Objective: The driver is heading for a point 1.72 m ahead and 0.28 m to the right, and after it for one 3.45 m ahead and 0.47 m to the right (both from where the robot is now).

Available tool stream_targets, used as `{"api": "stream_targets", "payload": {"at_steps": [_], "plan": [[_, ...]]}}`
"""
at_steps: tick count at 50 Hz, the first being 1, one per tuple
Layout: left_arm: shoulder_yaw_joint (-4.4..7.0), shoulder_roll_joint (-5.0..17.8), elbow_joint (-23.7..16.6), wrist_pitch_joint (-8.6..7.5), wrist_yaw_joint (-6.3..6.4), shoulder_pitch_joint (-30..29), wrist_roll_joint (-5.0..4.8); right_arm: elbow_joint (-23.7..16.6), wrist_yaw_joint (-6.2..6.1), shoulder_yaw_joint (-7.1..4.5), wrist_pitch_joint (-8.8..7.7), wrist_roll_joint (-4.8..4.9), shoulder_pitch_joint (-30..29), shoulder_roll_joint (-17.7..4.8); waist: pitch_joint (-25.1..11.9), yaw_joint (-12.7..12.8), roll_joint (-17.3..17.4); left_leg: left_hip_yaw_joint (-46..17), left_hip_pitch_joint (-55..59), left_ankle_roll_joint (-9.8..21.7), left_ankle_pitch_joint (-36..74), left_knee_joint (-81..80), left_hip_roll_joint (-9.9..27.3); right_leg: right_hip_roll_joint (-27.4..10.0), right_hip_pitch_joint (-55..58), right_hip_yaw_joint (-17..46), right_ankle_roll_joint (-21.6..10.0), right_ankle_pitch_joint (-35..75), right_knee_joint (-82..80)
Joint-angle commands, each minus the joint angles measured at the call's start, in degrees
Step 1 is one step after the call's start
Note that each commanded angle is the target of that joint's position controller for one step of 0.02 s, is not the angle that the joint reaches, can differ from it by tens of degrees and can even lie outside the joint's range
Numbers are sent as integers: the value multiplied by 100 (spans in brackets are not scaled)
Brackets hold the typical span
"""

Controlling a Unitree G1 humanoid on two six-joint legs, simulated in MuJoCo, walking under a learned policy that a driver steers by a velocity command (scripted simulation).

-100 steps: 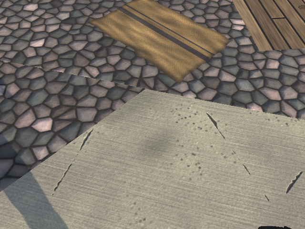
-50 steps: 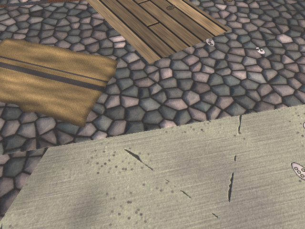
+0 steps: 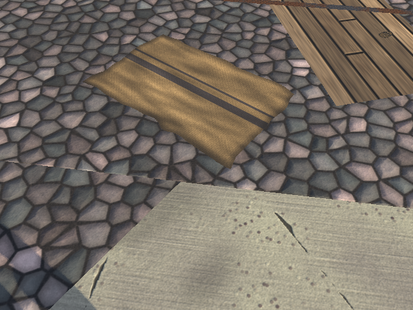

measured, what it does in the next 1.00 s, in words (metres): steps on the spot: left foot, then right foot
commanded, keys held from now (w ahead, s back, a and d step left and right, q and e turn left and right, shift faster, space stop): e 0.56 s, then no key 0.04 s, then q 0.38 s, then w+q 0.02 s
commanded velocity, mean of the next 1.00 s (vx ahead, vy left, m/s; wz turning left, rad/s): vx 0.00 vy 0.00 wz -0.26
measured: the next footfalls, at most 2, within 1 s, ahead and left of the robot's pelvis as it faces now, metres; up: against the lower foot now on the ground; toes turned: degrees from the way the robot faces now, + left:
left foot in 0.34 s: +0.07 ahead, +0.12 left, +0.00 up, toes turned -14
right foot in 0.76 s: -0.02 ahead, -0.13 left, +0.00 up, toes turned -21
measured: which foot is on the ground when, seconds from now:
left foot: down 0.00-0.06, up 0.08-0.32, down 0.34-0.88, up 0.90-1.00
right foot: down 0.00-0.32, up 0.34-0.74, down 0.76-1.00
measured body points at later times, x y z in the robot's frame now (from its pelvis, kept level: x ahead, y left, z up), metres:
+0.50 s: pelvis +0.00 +0.04 +0.01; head +0.03 +0.05 +0.46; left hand +0.22 +0.28 -0.10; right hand +0.05 -0.27 -0.08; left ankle +0.03 +0.13 -0.73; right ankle -0.07 -0.11 -0.64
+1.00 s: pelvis -0.01 +0.01 +0.00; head +0.02 +0.00 +0.45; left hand +0.24 +0.21 -0.09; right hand +0.02 -0.30 -0.11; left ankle +0.01 +0.12 -0.70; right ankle -0.06 -0.11 -0.73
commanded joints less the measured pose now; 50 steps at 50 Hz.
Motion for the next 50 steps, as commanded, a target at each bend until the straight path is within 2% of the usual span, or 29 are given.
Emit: {"api": "stream_targets", "payload": {"at_steps": [1,2,3,4,5,7,8,11,13,15,16,17,18,19,20,22,24,30,34,36,37,38,39,40,41,43,45,48,50], "plan": [[219,959,-464,-118,-11,-114,57,-274,-118,-411,-21,13,287,-1153,-409,-220,90,-946,552,419,1962,-55,1278,-245,92,413,-378,2244,-521],[317,1237,-413,-104,7,-43,-4,-434,-125,-394,-60,-95,234,-986,-577,-380,-794,-266,132,61,1372,519,619,-639,362,1123,-783,2899,-557],[333,1186,-457,-102,7,88,-33,-536,-128,-383,-79,-144,-201,-895,-526,-106,-1073,103,-529,-283,545,1173,107,-1063,639,1909,-1298,2969,-923],[312,1135,-447,-120,25,280,45,-657,-122,-363,-75,-106,-501,-741,-495,97,-1374,-58,-1300,-378,-973,1800,-195,-1494,1002,2611,-1753,2933,-1279],[315,1142,-444,-192,35,435,127,-715,-96,-381,-53,-33,-614,-734,-492,245,-1308,-443,-1858,-423,-2154,2864,-186,-1716,1238,2920,-2025,2943,-1473],[338,1193,-555,-279,58,-18,36,-646,-29,-431,-15,51,-263,-803,-432,-103,-609,-760,-2111,-474,-1772,3225,132,-1406,1187,2336,-1693,2944,-1274],[339,1141,-612,-246,77,-249,-37,-634,-35,-431,-23,35,-215,-808,-411,-183,-548,-708,-1982,-519,-1474,2651,206,-1170,1087,2068,-1447,2794,-1250],[380,1160,-685,-17,126,-354,-49,-649,27,-359,-99,35,-169,-599,-619,-125,-786,-456,-1132,-687,-878,1635,25,-818,751,1852,-1282,2862,-1095],[406,1194,-761,64,117,-383,-61,-646,97,-387,-124,94,2,-699,-713,-101,-949,-409,-653,-675,-507,926,-59,-781,592,2003,-1235,2576,-1040],[376,1133,-865,106,109,-599,-123,-558,139,-455,-139,83,418,-786,-696,-331,-957,-272,71,-590,398,-312,-119,-601,241,2135,-1010,1743,-880],[330,979,-873,96,117,-505,-110,-524,115,-518,-135,46,567,-920,-672,-344,-773,-394,595,-469,762,-734,83,-380,-159,2075,-766,912,-663],[228,600,-881,81,97,-265,6,-589,46,-628,-117,-57,768,-1386,-737,-240,413,-1658,1229,-45,1094,-1081,1356,195,-999,1495,-372,-648,584],[249,603,-1073,2,105,-182,0,-663,70,-686,-96,-261,643,-1788,-534,-85,1836,-3341,805,938,1522,-1406,2590,801,-1953,850,-106,-2223,1780],[379,1037,-989,-43,113,-104,12,-822,72,-591,-171,-309,457,-1518,-420,-95,1348,-3478,527,1344,1259,-1551,2727,438,-1996,1071,-13,-2120,2936],[481,1250,-846,-10,111,-87,-54,-860,54,-495,-221,-263,159,-1191,-201,14,865,-2752,299,1136,1014,-1470,2389,342,-2015,1048,15,-1668,3368],[489,1090,-660,117,161,63,-36,-921,-4,-436,-253,-92,-191,-994,-14,70,685,-1774,297,756,890,-1414,1819,227,-2113,892,182,-916,3625],[442,901,-769,138,120,-63,-59,-900,-89,-402,-232,-102,-13,-938,-57,-57,750,-1188,348,784,1398,-1410,1622,228,-2057,637,337,-532,3692],[251,535,-1204,116,-14,-604,-7,-777,-140,-514,-113,-78,503,-1197,-387,-429,798,-848,1195,1083,1963,-1317,1962,-39,-1878,343,487,-645,2164],[144,369,-1119,95,-25,-417,59,-670,55,-444,-120,37,352,-1115,-496,-308,922,-703,708,1087,2482,-1099,1803,108,-529,29,257,-745,630],[127,276,-869,69,-31,2,93,-564,144,-326,-149,138,245,-893,-484,-31,859,-619,390,832,2463,-788,1587,241,516,-129,55,482,-1079],[156,461,-835,58,-22,91,117,-428,186,-275,-196,178,507,-807,-464,-15,745,-593,59,494,2194,-695,1452,164,1209,44,-93,1269,-1755],[231,882,-874,51,44,262,142,-428,242,-204,-265,26,680,-690,-786,-136,243,-457,-365,42,1386,-377,1175,-553,2049,756,-271,2753,-1461],[245,1149,-962,76,101,-96,227,-437,313,-143,-336,-123,1013,-512,-835,-522,-744,-150,-783,-342,-200,-294,795,-1311,2062,1175,-811,3512,-989],[201,791,-989,65,54,-442,193,-452,269,-170,-290,-81,737,-719,-776,-367,-835,-112,-221,-505,-322,-305,739,-1207,1169,1044,-1103,2323,-1088],[197,731,-1021,37,15,-625,185,-540,239,-229,-243,-30,415,-958,-481,-298,-772,-52,-329,-535,85,-133,646,-890,1023,864,-954,1568,-1176],[268,888,-976,-10,27,-503,171,-609,144,-297,-129,38,279,-1116,-243,-146,-887,7,-685,-481,469,311,529,-851,923,811,-843,1118,-1287],[293,910,-916,-53,66,-337,131,-661,109,-323,-25,69,404,-1064,-124,-144,-945,-2,-944,-459,24,809,461,-1177,836,925,-1064,1557,-1311],[313,912,-932,-129,130,-259,144,-779,133,-391,110,126,406,-937,-165,-1,-1021,-342,-1779,-522,-2002,2797,617,-1962,983,1279,-1687,2804,-1385],[349,942,-941,-173,112,-498,81,-772,170,-399,198,147,530,-866,-253,-130,-746,-360,-1759,-569,-1696,2771,788,-1863,943,897,-1550,2262,-1477]]}}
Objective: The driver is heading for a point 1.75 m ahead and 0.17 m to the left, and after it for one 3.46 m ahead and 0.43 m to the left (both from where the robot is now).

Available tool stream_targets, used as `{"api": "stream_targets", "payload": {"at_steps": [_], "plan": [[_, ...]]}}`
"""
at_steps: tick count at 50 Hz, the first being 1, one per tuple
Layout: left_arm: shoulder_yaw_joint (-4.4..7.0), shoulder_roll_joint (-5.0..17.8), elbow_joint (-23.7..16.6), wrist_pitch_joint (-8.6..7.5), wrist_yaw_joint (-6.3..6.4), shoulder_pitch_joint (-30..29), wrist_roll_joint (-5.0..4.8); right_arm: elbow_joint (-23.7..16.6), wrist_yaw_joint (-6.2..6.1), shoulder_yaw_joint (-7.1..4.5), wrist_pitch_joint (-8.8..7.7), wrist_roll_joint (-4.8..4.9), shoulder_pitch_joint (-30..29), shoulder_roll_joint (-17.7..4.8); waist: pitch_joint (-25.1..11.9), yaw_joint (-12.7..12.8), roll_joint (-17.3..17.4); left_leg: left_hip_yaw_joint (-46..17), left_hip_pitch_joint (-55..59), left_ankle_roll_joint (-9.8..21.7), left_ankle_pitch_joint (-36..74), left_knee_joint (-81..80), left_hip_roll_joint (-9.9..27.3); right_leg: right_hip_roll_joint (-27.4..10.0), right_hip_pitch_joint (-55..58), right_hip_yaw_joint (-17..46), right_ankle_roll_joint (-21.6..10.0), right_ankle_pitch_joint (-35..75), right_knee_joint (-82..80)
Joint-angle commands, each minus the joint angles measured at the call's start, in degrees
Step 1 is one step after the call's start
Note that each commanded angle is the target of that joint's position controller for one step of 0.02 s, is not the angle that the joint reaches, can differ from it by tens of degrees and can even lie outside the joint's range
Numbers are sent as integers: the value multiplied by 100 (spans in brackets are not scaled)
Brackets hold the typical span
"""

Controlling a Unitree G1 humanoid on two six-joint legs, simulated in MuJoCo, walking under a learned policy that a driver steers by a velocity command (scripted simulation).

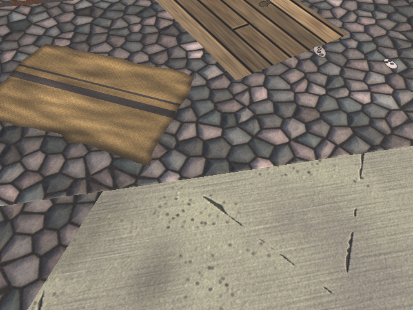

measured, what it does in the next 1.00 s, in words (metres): walks ahead: left foot, then right foot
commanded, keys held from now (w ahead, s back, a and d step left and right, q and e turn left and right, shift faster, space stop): w+q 0.42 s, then w+e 0.58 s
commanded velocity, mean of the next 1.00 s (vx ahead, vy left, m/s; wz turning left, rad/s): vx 0.39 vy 0.00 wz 0.11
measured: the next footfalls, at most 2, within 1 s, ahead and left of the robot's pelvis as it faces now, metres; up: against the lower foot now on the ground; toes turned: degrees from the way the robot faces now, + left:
left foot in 0.16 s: +0.04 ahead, +0.13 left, +0.00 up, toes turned +10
right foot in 0.66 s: +0.45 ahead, +0.05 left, +0.00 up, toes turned +13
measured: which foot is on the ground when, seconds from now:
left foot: up 0.00-0.14, down 0.16-0.66, up 0.68-1.00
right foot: down 0.00-0.16, up 0.18-0.64, down 0.66-1.00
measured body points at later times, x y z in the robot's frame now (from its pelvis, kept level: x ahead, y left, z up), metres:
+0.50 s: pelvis +0.13 +0.08 +0.01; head +0.16 +0.13 +0.46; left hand +0.29 +0.38 -0.08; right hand +0.22 -0.19 -0.08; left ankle +0.00 +0.12 -0.73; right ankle +0.36 -0.04 -0.67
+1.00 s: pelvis +0.43 +0.13 +0.01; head +0.47 +0.13 +0.46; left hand +0.45 +0.42 -0.11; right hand +0.68 -0.08 -0.06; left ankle +0.58 +0.33 -0.68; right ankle +0.41 +0.04 -0.73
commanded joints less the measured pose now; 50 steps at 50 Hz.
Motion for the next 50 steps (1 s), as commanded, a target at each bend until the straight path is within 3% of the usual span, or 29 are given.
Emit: {"api": "stream_targets", "payload": {"at_steps": [1,4,6,7,8,9,10,11,12,13,14,15,18,21,24,28,31,32,33,34,35,36,37,38,39,40,43,46,50], "plan": [[377,1164,-269,-119,19,-9,-82,-566,56,-117,27,26,-204,-350,-428,234,-907,-149,-746,-10,-32,480,345,-1815,630,1324,-1299,1452,-1297],[388,1224,-234,-149,-80,-185,-160,-612,180,-94,-8,73,-227,-315,-308,177,-922,206,25,236,415,-488,201,-1536,159,928,-1034,-301,-1544],[381,1198,-173,-170,-151,-286,-237,-406,194,-134,-64,68,294,-317,-379,-132,-749,605,969,408,1112,-1491,-101,-1365,-200,520,-822,-833,-1123],[335,1006,-129,-183,-171,-237,-222,-160,158,-194,-93,54,788,-397,-446,-282,-497,772,1666,496,1195,-1774,-368,-1182,-587,242,-662,-1117,-562],[234,664,-136,-212,-204,-238,-132,17,100,-324,-135,75,1371,-692,-435,-473,366,81,2434,759,999,-2224,-136,-814,-1318,-288,-338,-1148,995],[117,333,-580,-290,-208,-546,46,-195,40,-489,-273,31,1620,-1651,-304,-417,2180,-3335,2938,1735,470,-3301,1496,140,-3296,-324,195,-2074,3491],[178,694,-717,-450,-221,-889,-166,-413,138,-380,-465,-52,1473,-1412,-451,-580,1310,-4736,2794,2416,-709,-4166,2048,258,-3994,864,81,-1929,4107],[241,942,-698,-557,-275,-932,-348,-438,141,-272,-571,-65,1172,-1089,12,-387,904,-4391,2599,2249,-932,-4264,2014,-15,-4198,1016,-82,-1364,4118],[274,1035,-557,-622,-283,-713,-285,-459,122,-191,-615,-27,947,-851,227,-186,551,-3791,2399,1980,-587,-4120,1767,-189,-4090,994,-163,-744,3894],[285,1034,-428,-662,-259,-579,-119,-500,76,-143,-603,-8,749,-766,266,-67,327,-3219,2242,1759,102,-4007,1502,-290,-3870,981,-147,-226,3542],[309,1034,-365,-682,-257,-479,-23,-535,20,-117,-593,-29,670,-749,211,14,363,-2735,2108,1605,698,-4034,1235,-313,-3519,962,-96,208,3196],[307,984,-317,-688,-273,-452,-8,-554,-25,-110,-598,-55,724,-756,125,19,405,-2443,2109,1536,1231,-4081,1080,-229,-3320,877,-23,595,2991],[233,743,-298,-670,-283,-635,-11,-425,-131,-117,-613,-26,1059,-757,14,-43,248,-1866,2300,1439,2626,-4043,867,-23,-3228,767,177,1332,2153],[153,564,-395,-682,-327,-1059,-47,-270,-197,-119,-573,2,1246,-726,77,-162,399,-1545,2125,1286,3036,-3964,651,171,-2918,707,290,1936,1092],[71,458,-417,-715,-452,-1410,-117,-90,-206,-98,-579,-4,1394,-666,206,-374,559,-1279,2054,1204,2941,-4087,673,176,-2538,507,264,2466,341],[43,507,-534,-781,-578,-1740,-182,131,-166,-102,-558,4,1520,-699,472,-484,583,-1149,2524,1193,3436,-3986,951,192,-2573,308,-90,2254,-187],[152,770,-418,-785,-576,-1171,-150,188,-195,-131,-520,-21,1397,-847,-50,-136,780,-873,3108,1023,6323,-3137,1000,518,-1829,29,-497,1608,-230],[238,954,-272,-760,-536,-556,-143,194,-208,-135,-484,-53,1334,-897,-515,178,816,-718,3215,944,7521,-2357,908,728,-1113,-106,-681,1445,-201],[311,1112,-69,-718,-482,360,-147,166,-217,-114,-462,-74,1151,-913,-1064,696,710,-503,2710,778,7865,-1231,745,676,238,-15,-903,1774,-267],[359,1413,78,-658,-420,1427,-104,17,-234,-15,-484,-228,1139,-675,-1889,1020,-9,-446,1284,622,5900,547,511,-373,2209,1446,-1309,1731,27],[425,1700,201,-684,-485,1661,-163,-33,-125,175,-572,-209,2001,19,-2673,367,-1708,-643,-1097,148,59,2698,-724,-1809,4171,4773,-2472,429,-449],[323,1132,236,-672,-469,1610,-272,-100,-78,108,-720,-69,1297,-570,-2292,795,-1012,-1133,-1778,218,54,3129,-549,-1620,3915,5198,-2222,-602,-1233],[277,1037,148,-641,-404,1202,-218,-351,-26,53,-845,119,520,-769,-1293,786,-735,-1074,-2090,297,592,2968,-235,-1452,3026,4313,-1932,-534,-1438],[246,998,68,-614,-370,892,-146,-442,-26,93,-952,62,157,-715,-818,606,-88,-951,-1880,349,960,2567,-25,-1224,2070,3788,-1784,62,-1599],[222,951,9,-611,-353,702,-96,-476,-32,71,-1001,-61,44,-673,-484,396,82,-894,-1690,302,1132,2181,100,-1020,1372,3416,-1778,738,-1692],[188,890,-41,-618,-325,620,-25,-482,-23,64,-989,-114,157,-634,-442,186,-57,-907,-1355,266,1250,1955,217,-834,922,3130,-1781,1146,-1819],[188,891,-32,-609,-257,602,-142,-506,-43,117,-863,-202,301,-421,-276,-27,-344,-678,-1151,-8,1214,1078,344,-632,149,2558,-1846,1821,-2006],[258,1123,14,-574,-177,754,-181,-732,-60,237,-836,-237,-372,-164,-88,168,-372,-453,-850,-218,2160,-260,227,-288,-514,2014,-1623,1854,-2013],[290,1220,148,-443,-121,1276,-248,-884,-1,237,-910,-111,-1171,-165,-205,564,-494,-455,-226,-315,3464,-1665,-174,-179,-453,2087,-1289,1370,-1654]]}}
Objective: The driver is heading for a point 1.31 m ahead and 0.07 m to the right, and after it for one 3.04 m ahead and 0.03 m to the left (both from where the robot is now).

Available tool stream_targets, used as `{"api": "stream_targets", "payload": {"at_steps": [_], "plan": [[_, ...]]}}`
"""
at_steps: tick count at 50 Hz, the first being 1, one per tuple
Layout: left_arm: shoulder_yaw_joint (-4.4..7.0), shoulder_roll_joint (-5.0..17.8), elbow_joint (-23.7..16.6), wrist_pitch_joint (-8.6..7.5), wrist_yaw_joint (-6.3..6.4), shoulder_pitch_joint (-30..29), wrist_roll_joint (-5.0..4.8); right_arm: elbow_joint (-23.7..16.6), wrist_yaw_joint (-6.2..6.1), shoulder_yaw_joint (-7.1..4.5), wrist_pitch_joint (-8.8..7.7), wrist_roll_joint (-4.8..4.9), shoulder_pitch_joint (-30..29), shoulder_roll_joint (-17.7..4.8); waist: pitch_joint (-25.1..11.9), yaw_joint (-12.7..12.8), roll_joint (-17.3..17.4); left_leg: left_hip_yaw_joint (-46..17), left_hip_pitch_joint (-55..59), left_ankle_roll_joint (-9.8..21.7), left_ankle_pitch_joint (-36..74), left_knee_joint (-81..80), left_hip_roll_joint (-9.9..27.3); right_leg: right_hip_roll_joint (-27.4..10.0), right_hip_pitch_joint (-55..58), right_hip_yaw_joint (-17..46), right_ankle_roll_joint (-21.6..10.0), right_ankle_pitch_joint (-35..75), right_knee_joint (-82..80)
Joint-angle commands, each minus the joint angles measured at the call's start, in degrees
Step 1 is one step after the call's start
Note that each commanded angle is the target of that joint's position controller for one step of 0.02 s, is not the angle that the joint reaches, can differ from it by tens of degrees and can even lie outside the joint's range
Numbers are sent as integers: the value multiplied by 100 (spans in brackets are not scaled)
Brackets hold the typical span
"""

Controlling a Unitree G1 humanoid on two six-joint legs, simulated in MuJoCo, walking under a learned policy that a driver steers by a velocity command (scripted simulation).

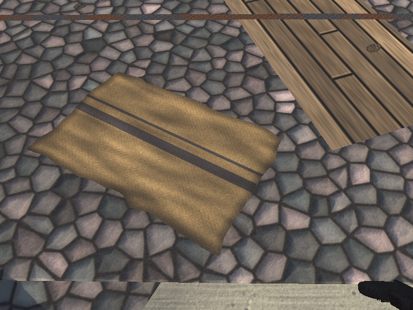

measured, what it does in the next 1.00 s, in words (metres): walks ahead: left foot, then right foot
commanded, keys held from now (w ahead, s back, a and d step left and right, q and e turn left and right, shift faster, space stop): w+e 0.40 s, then w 0.06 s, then w+q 0.34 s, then q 0.20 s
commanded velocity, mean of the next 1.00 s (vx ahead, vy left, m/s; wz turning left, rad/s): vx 0.46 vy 0.00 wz -0.15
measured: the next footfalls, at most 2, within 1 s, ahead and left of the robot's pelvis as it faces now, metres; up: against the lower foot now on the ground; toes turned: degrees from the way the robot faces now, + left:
left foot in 0.14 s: +0.26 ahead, +0.15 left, +0.00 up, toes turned -9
right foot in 0.64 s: +0.46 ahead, -0.18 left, +0.00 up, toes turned -18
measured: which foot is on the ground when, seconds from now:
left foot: up 0.00-0.12, down 0.14-0.64, up 0.66-1.00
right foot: down 0.00-0.12, up 0.14-0.62, down 0.64-1.00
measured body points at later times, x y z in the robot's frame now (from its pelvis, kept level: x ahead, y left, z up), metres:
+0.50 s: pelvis +0.27 +0.03 +0.00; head +0.30 +0.02 +0.45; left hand +0.55 +0.20 -0.08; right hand +0.20 -0.25 -0.12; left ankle +0.22 +0.16 -0.74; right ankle +0.38 -0.16 -0.69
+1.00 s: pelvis +0.50 -0.08 +0.00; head +0.54 -0.08 +0.45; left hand +0.60 +0.20 -0.12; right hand +0.65 -0.36 -0.10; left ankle +0.68 +0.04 -0.70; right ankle +0.43 -0.17 -0.74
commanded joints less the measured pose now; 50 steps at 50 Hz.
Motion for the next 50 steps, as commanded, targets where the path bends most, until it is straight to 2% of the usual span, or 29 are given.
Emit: {"api": "stream_targets", "payload": {"at_steps": [1,4,5,6,7,8,9,10,11,12,13,15,18,23,27,29,30,31,32,33,34,35,36,37,39,41,43,47,50], "plan": [[272,1038,-354,3,73,39,-67,-426,36,-130,-104,98,-376,-440,-277,-38,-609,294,1264,-68,653,-728,-454,-1191,-760,1057,-787,623,-334],[272,1001,-378,69,91,32,-38,-424,65,-279,-154,153,-210,-701,-382,-243,-793,161,1602,159,55,-1086,-448,-1406,-277,1604,-571,317,282],[250,918,-410,87,85,-39,-17,-339,56,-342,-172,158,134,-768,-471,-458,-823,234,2086,312,-76,-1273,-440,-1322,-338,1616,-455,352,596],[173,690,-451,74,62,-30,27,-264,21,-436,-196,108,672,-939,-810,-742,-739,117,2961,541,-215,-1361,-194,-1041,-554,1404,-260,435,1362],[21,249,-584,48,34,66,154,-208,-34,-530,-186,20,1553,-1285,-1663,-1043,38,-933,4365,940,-611,-1304,908,-646,-1229,860,-31,-596,3077],[-68,50,-787,-26,20,828,-48,5,17,-630,-92,-47,1861,-1705,-2171,-647,1980,-3710,5666,1873,-1929,-1956,2057,-109,-3122,200,248,-2402,4810],[53,676,-631,-2,57,687,-153,-68,46,-537,-70,24,1719,-1131,-1715,-802,1221,-3965,5353,1807,-3047,-2209,1968,-570,-3758,346,337,-2001,5560],[136,947,-702,40,59,71,-108,-96,22,-445,-47,54,1499,-799,-1043,-944,636,-2903,4753,1562,-2755,-2231,1685,-751,-3871,238,370,-1431,5717],[143,895,-762,73,67,-218,-25,-94,24,-391,-30,15,1237,-686,-703,-853,256,-2114,4127,1436,-1864,-2275,1409,-927,-3664,124,411,-1019,5594],[160,831,-840,83,49,-395,25,-39,23,-357,-15,-1,1066,-569,-412,-755,282,-1573,3688,1401,-1241,-2395,1169,-1059,-3564,128,438,-768,5323],[163,736,-874,113,9,-401,-4,2,9,-339,-27,-26,979,-517,-278,-639,436,-1122,3360,1342,-866,-2546,1014,-1187,-3333,90,446,-615,5154],[120,510,-903,183,-27,-412,-23,118,7,-362,-79,18,978,-508,-214,-577,496,-587,3139,1398,-379,-2776,932,-1236,-3202,-60,485,-484,4921],[69,371,-1049,227,-51,-746,44,312,-5,-449,-109,45,1055,-724,-106,-587,277,-84,3218,1533,265,-2971,1059,-1299,-3450,-69,577,-105,4276],[-45,175,-1186,115,-198,-1513,49,594,-19,-489,-37,94,1227,-932,34,-829,98,797,3308,1396,610,-3062,885,-1174,-3020,-380,466,1120,2555],[-72,221,-1420,10,-286,-2156,49,950,39,-512,79,292,1680,-1126,266,-887,125,643,3710,1435,951,-2961,1078,-1020,-2724,-673,235,758,1623],[8,424,-1420,-42,-300,-2041,64,1046,30,-534,152,323,1697,-1262,122,-675,261,563,3986,1348,1933,-2542,1147,-844,-2251,-769,84,382,1253],[99,594,-1306,-61,-278,-1589,81,1083,15,-537,181,333,1640,-1329,-194,-350,326,669,3946,1236,2804,-1995,1049,-676,-1469,-887,-30,451,1018],[246,853,-1039,-59,-224,-724,99,1105,0,-489,191,324,1611,-1255,-737,115,282,867,3574,1066,3176,-1034,785,-556,-146,-975,-180,786,844],[385,1246,-833,-18,-124,272,167,989,-7,-355,150,199,1596,-951,-1538,526,14,978,2341,816,1688,500,504,-1404,1694,-147,-466,1113,1187],[438,1743,-812,11,-58,459,262,813,34,-120,72,123,2278,-164,-2404,78,-1492,852,210,421,-2741,2606,-475,-3073,3434,2541,-1292,379,810],[328,1251,-853,0,-53,511,255,923,36,-256,-8,282,1984,-738,-2625,392,-1113,-82,-200,406,-3151,3397,-458,-3156,3103,3221,-1362,-96,233],[232,988,-762,-26,-62,228,197,746,39,-357,-15,408,1547,-977,-1622,293,-1026,-3,-648,433,-2736,3525,-205,-2931,2448,2236,-1117,45,105],[173,786,-707,-56,-79,-90,151,695,13,-345,-6,355,1315,-899,-1107,98,-828,155,-590,435,-2249,3289,40,-2664,1726,1541,-957,347,-44],[127,587,-678,-89,-105,-397,165,698,-9,-365,36,253,1217,-844,-777,-95,-765,183,-399,412,-1882,3060,185,-2453,1097,1077,-858,569,-251],[109,389,-623,-204,-132,-716,222,805,-6,-367,217,266,1521,-634,-585,-429,-864,115,241,372,-1414,2888,343,-2264,320,455,-799,827,-710],[143,425,-503,-307,-111,-883,229,781,-22,-349,352,264,1491,-442,-281,-581,-666,104,278,282,-1268,2677,334,-2289,-65,-41,-825,1625,-964],[189,548,-403,-325,-41,-1006,258,631,-43,-353,407,191,1265,-401,-59,-657,-580,140,155,166,-948,2167,277,-2237,-193,-624,-765,2816,-922],[250,772,-306,-189,129,-982,220,361,139,-257,375,133,634,-182,-77,-431,-568,620,631,203,371,515,100,-1960,-160,-1522,-576,3241,-738],[313,959,-207,-65,176,-836,106,113,281,-313,418,133,368,-329,-214,-352,-584,705,701,357,336,-60,15,-2194,380,-1558,-501,3315,-391]]}}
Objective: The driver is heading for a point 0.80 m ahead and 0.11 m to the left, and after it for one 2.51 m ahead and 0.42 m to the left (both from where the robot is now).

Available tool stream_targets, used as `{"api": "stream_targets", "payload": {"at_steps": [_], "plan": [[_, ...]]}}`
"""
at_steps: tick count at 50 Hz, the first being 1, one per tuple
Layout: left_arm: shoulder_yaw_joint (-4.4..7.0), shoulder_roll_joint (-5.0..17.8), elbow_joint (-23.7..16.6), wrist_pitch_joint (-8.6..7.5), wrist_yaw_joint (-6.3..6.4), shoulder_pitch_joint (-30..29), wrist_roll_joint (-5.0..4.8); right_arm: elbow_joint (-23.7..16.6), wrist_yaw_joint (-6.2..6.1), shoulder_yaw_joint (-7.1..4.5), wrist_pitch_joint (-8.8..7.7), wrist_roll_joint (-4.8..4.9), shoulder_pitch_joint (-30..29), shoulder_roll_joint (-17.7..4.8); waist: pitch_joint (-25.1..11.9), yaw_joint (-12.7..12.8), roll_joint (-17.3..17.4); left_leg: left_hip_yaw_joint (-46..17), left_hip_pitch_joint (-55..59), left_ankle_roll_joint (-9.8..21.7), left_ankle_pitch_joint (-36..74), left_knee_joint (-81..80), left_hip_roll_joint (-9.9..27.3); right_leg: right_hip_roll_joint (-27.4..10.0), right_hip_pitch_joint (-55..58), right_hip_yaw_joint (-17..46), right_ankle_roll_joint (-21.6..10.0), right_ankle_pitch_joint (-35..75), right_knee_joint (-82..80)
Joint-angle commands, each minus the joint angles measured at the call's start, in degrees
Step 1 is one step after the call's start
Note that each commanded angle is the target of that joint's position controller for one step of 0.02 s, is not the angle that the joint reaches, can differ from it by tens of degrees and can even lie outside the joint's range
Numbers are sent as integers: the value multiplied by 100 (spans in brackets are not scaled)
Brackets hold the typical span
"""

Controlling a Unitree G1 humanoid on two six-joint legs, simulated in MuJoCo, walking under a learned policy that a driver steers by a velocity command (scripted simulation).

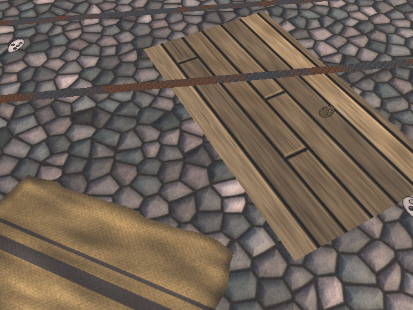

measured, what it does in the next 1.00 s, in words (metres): walks ahead: left foot, then right foot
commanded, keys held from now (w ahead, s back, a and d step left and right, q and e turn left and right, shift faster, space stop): q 0.50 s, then no key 0.06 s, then e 0.44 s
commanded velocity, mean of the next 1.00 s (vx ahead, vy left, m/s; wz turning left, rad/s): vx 0.05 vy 0.00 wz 0.25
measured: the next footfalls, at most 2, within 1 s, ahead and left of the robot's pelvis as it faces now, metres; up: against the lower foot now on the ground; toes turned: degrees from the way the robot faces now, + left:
left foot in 0.12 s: +0.21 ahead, +0.12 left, +0.00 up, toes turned +5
right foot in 0.56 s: +0.23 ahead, -0.10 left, +0.00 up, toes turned +25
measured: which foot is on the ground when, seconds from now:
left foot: up 0.00-0.10, down 0.12-0.58, up 0.60-0.86, down 0.88-1.00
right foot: down 0.00-0.10, up 0.12-0.54, down 0.56-0.90, up 0.92-1.00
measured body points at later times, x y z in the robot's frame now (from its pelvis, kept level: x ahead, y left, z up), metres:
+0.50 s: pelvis +0.12 +0.01 -0.01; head +0.15 +0.03 +0.44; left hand +0.19 +0.32 -0.12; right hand +0.35 -0.22 -0.09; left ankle +0.17 +0.12 -0.74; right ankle +0.20 -0.13 -0.72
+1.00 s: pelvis +0.13 -0.01 -0.01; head +0.16 +0.00 +0.44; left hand +0.20 +0.30 -0.11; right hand +0.33 -0.25 -0.10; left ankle +0.07 +0.11 -0.74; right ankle +0.16 -0.12 -0.71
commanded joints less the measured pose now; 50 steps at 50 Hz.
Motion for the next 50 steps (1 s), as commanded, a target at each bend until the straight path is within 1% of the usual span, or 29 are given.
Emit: {"api": "stream_targets", "payload": {"at_steps": [1,3,5,6,7,8,9,10,11,12,14,19,24,27,28,29,30,31,32,34,36,38,40,42,44,45,47,49,50], "plan": [[259,1038,-408,23,79,-458,-138,-497,143,-92,9,-22,13,-334,-297,-246,-690,124,638,182,-19,-455,-67,-1677,-84,301,-741,3622,52],[307,1128,-432,110,105,-559,-249,-577,184,-194,54,-61,173,-528,-425,-401,-754,311,921,388,-546,-630,-273,-1730,81,280,-607,4106,718],[266,966,-458,185,119,-537,-274,-370,110,-420,35,-81,1131,-921,-946,-873,-363,488,2299,728,160,-1412,-743,-1248,-208,44,-232,3931,2509],[159,702,-542,166,85,-199,-21,-442,-50,-565,48,-80,1350,-1513,-1294,-816,816,-932,3524,1142,3062,-1431,242,-761,-1467,-32,217,1409,4227],[18,328,-596,159,8,307,252,-700,-96,-496,36,-188,1042,-1754,-1915,-251,1506,-3044,4612,2256,5176,-1189,1406,228,-2976,756,586,-2844,5975],[52,698,-571,160,-50,300,54,-851,-2,-440,8,-173,980,-1532,-2820,-528,749,-3555,4817,2706,3680,-1706,1645,166,-3246,1807,579,-2694,6526],[101,922,-669,188,-50,-206,-151,-875,37,-408,-16,-116,669,-1274,-2187,-560,302,-3182,4257,2460,1835,-2061,1384,-17,-3655,1781,464,-2091,6375],[113,882,-664,240,23,-476,-108,-862,-1,-347,4,16,363,-1024,-1489,-443,-100,-2683,3546,1995,712,-2203,1007,-261,-3735,1766,419,-1612,5898],[123,865,-641,319,99,-607,-46,-887,-62,-277,58,57,133,-834,-1096,-337,-114,-2327,2850,1728,208,-2331,753,-389,-3534,1767,419,-1299,5423],[132,863,-646,380,124,-594,-11,-941,-110,-259,101,-4,-5,-808,-944,-216,83,-2083,2298,1596,106,-2415,527,-350,-3151,1709,431,-1057,5120],[100,694,-603,389,131,-456,39,-996,-187,-298,125,-129,-12,-899,-1017,-151,260,-1870,1992,1542,465,-2427,327,-192,-2764,1613,500,-809,4599],[32,564,-628,394,153,-694,-1,-1009,-345,-364,205,-59,100,-1006,-1203,-304,389,-2138,2076,1441,-453,-2365,239,-67,-2621,1787,636,-436,3497],[61,627,-697,299,63,-848,-50,-1059,-331,-371,316,-63,100,-974,-1015,-435,681,-2662,2067,1311,-1210,-2312,165,67,-2243,1818,527,-471,2542],[96,630,-580,204,-34,-455,-60,-1094,-334,-329,382,1,-9,-873,-1056,-234,715,-2715,2121,1118,-794,-1928,53,57,-1516,1619,304,66,1245],[139,743,-550,191,-49,-339,-4,-1053,-343,-287,394,25,145,-749,-1043,-213,533,-2524,1876,895,-1007,-1660,-166,-229,-1027,1748,150,495,689],[183,1083,-634,206,-42,-353,135,-1007,-333,-179,389,-50,465,-403,-1089,-413,-559,-1776,1401,523,-2219,-578,-714,-1401,-609,2884,-265,800,196],[173,1216,-621,233,-51,-561,320,-1194,-339,-230,320,-47,278,-555,-608,-557,-1947,-901,750,206,-3330,276,-1400,-2114,-1207,4160,-1189,1405,-124],[79,851,-797,190,-44,-867,306,-1070,-345,-305,258,-152,345,-835,-601,-500,-1572,-1234,966,-8,-3314,1224,-1119,-2156,-1457,4247,-1464,1437,-111],[14,650,-821,174,-34,-1104,194,-895,-324,-338,262,-130,450,-890,-589,-586,-1193,-1216,1039,-116,-3000,1521,-1086,-1834,-1418,3699,-1264,1446,57],[-86,448,-770,168,-70,-1276,21,-688,-337,-231,322,-220,542,-484,-590,-635,-1001,-911,1205,-377,-2523,1198,-739,-1316,-1185,3114,-879,1488,229],[-29,640,-698,270,-74,-1104,-64,-737,-298,-106,278,-183,193,-171,-490,-453,-1136,-454,1542,-492,-2396,197,-675,-901,-1080,2751,-759,2118,452],[119,1042,-645,374,-46,-627,-80,-799,-326,-139,229,-50,-114,-259,-571,-175,-1321,-266,1575,-491,-2393,-483,-823,-931,-596,3021,-877,2469,635],[162,1128,-675,428,-26,-539,-130,-708,-374,-194,221,55,0,-386,-651,-190,-1450,-261,1714,-407,-2060,-1192,-882,-990,-301,3403,-933,2475,674],[181,1103,-736,464,0,-655,-217,-555,-382,-227,191,50,240,-433,-724,-320,-1429,-239,2229,-220,-1325,-2020,-888,-937,-398,3575,-848,2576,764],[146,923,-803,449,37,-686,-219,-522,-391,-287,167,-37,462,-612,-1031,-385,-1043,-413,3247,53,-501,-2014,-408,-745,-1133,3403,-538,2142,1060],[120,746,-928,413,34,-706,-215,-431,-372,-388,192,-115,436,-954,-1013,-196,62,-744,3379,421,137,-1737,2,-265,-1746,2656,-264,1419,1437],[137,790,-913,372,-23,-727,-168,-508,-360,-383,225,-222,384,-818,-766,-391,1028,-1692,3487,1248,1077,-2165,1092,239,-2702,1807,155,-790,2555],[275,987,-920,446,-47,-730,-158,-606,-434,-305,158,-179,184,-671,-573,-397,770,-1952,3370,1710,1991,-2215,1684,16,-3227,1710,384,-2090,4471],[284,914,-888,516,-56,-628,-171,-612,-455,-289,120,-118,-1,-649,-463,-262,484,-1601,3300,1575,2036,-2143,1542,-124,-3306,1780,451,-1933,4655]]}}
Velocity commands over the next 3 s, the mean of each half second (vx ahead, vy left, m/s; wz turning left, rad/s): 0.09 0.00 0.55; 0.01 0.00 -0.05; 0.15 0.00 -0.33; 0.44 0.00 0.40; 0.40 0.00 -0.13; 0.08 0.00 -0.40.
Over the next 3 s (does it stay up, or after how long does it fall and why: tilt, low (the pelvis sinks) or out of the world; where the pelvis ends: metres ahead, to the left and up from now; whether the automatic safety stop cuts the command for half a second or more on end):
stays up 0.79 0.16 0.00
